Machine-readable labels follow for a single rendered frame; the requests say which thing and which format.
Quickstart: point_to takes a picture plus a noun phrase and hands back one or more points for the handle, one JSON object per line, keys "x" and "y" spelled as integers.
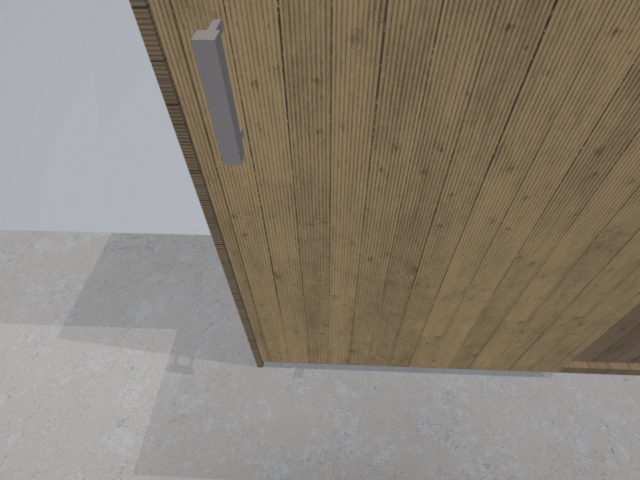
{"x": 212, "y": 66}

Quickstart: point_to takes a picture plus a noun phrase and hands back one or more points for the wardrobe door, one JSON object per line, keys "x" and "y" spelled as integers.
{"x": 621, "y": 343}
{"x": 426, "y": 183}

